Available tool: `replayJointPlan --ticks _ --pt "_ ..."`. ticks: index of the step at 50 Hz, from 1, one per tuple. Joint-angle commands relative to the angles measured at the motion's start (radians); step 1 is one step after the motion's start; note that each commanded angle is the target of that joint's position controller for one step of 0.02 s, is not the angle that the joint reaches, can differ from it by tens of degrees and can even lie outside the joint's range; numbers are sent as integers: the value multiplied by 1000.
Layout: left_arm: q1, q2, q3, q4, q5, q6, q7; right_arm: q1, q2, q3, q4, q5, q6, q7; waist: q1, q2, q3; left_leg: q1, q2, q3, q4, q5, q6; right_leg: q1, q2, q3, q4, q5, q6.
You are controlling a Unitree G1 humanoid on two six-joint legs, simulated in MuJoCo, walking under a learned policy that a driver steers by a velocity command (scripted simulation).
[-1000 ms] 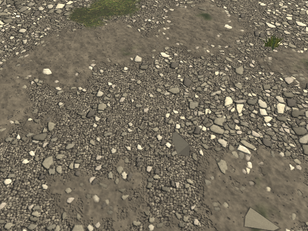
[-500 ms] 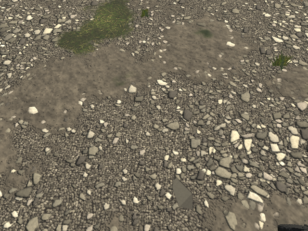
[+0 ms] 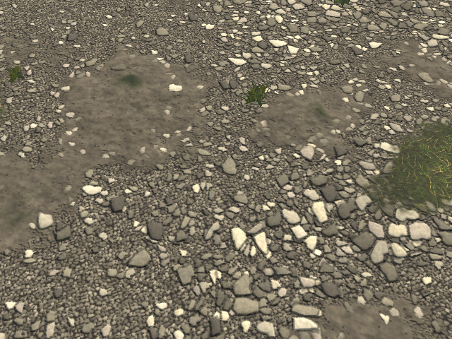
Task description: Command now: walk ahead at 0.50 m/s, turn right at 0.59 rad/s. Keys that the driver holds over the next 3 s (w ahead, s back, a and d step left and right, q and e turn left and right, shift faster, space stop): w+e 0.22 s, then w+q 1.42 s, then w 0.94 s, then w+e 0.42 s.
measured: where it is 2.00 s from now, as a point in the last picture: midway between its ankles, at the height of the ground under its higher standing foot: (171, 164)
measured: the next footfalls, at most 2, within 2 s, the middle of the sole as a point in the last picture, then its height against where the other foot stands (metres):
right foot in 0.18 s outside the picture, level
left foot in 0.74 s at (207, 296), level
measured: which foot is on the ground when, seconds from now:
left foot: down 0.00-0.18, up 0.20-0.72, down 0.74-1.00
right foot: up 0.00-0.16, down 0.18-0.72, up 0.74-1.00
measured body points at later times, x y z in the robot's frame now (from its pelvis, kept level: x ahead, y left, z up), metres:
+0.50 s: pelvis +0.28 -0.07 +0.00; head +0.30 -0.09 +0.45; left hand +0.39 +0.19 -0.11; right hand +0.38 -0.36 -0.11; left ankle +0.47 +0.09 -0.67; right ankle +0.22 -0.14 -0.74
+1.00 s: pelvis +0.57 -0.04 +0.00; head +0.61 -0.03 +0.45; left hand +0.72 +0.25 -0.09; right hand +0.70 -0.31 -0.11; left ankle +0.56 +0.03 -0.74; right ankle +0.71 -0.21 -0.68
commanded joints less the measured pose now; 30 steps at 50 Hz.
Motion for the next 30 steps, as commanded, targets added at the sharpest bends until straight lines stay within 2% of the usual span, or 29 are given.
replayJointPlan --ticks 1,4,5,6,7,8,9,10,11,12,13,14,15,16,17,20,23,25,27,30 --pt "-95 6 -12 -98 2 -13 -22 -51 -165 -33 -71 10 -7 -8 4 95 23 -1 270 -65 -87 320 137 18 6 -44 -117 87 -12" --pt "-155 19 -10 -141 0 -9 -38 -14 -189 -40 -56 24 12 -8 2 102 43 88 303 -27 -38 405 115 19 28 -79 -182 8 -43" --pt "-152 31 -5 -150 1 -7 -41 -16 -202 -43 -57 27 20 -10 16 112 34 108 308 -9 6 522 105 52 49 -100 -197 -39 -61" --pt "-130 49 4 -153 3 -4 -43 -19 -218 -48 -60 30 26 -13 40 131 7 122 310 10 73 692 95 111 82 -129 -200 -92 -81" --pt "-66 77 19 -144 4 -1 -42 -22 -233 -52 -64 32 35 -16 82 146 -38 124 305 27 186 851 86 210 122 -156 -203 -138 -105" --pt "75 117 45 -109 1 2 -38 -35 -236 -51 -69 35 43 -20 165 135 -111 73 280 55 371 907 63 403 166 -173 -260 -101 -139" --pt "256 187 81 -59 0 10 -19 -28 -211 -39 -82 22 41 -25 246 79 -202 -132 244 62 641 725 20 711 143 -82 -286 -71 -184" --pt "265 306 100 -52 -9 11 -3 49 -63 7 -138 -25 20 -11 146 -201 -266 -596 75 34 1006 -208 -40 1055 -126 426 -325 -140 -336" --pt "293 269 79 -93 3 -6 -8 -9 -99 13 -165 7 -25 3 183 -150 -438 -745 -7 -220 1179 -401 -40 1146 -241 808 -500 -292 -439" --pt "270 183 54 -71 14 -19 -11 -94 -158 -4 -177 53 -46 15 207 -65 -316 -832 57 -251 1178 -298 -17 1075 -221 648 -531 -224 -372" --pt "216 142 41 -68 12 -27 -11 -99 -150 3 -171 55 -52 15 170 -21 -218 -806 106 -235 1100 -210 0 926 -184 495 -527 -144 -330" --pt "131 103 26 -79 15 -31 -10 -97 -149 0 -151 33 -48 8 125 32 -151 -735 152 -228 1020 -150 -4 767 -149 382 -532 -34 -293" --pt "78 68 13 -88 26 -35 -9 -76 -157 -7 -137 22 -33 7 89 13 -122 -655 180 -235 970 -113 -7 657 -120 304 -556 63 -276" --pt "61 65 9 -87 34 -40 -9 -49 -150 -8 -126 22 -16 10 67 -5 -113 -599 190 -235 953 -91 -11 588 -111 267 -587 98 -272" --pt "62 74 12 -76 33 -49 -8 -31 -130 -5 -118 22 -1 10 57 -1 -106 -577 193 -228 928 -73 -19 548 -109 230 -614 135 -276" --pt "91 103 18 -36 35 -69 1 -82 -97 4 -133 17 24 4 64 12 -44 -637 195 -229 818 63 -45 511 -95 110 -677 175 -261" --pt "107 95 12 -11 38 -72 12 -139 -85 7 -145 21 21 11 92 7 -14 -654 167 -233 641 271 -41 535 -55 -7 -700 149 -209" --pt "119 104 12 3 39 -74 15 -193 -70 12 -161 25 15 21 118 5 7 -632 138 -214 521 370 -31 549 -51 -60 -716 122 -182" --pt "149 113 14 25 35 -73 18 -246 -56 20 -184 27 12 30 144 9 30 -641 121 -201 443 402 -19 603 -73 -83 -724 118 -172" --pt "190 117 18 57 28 -55 21 -304 -50 25 -223 28 10 52 168 16 52 -714 103 -185 376 334 7 751 -117 -109 -675 199 -164"
Over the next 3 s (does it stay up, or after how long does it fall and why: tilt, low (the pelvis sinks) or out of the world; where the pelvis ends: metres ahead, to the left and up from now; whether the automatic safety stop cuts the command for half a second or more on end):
stays up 1.50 0.49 0.00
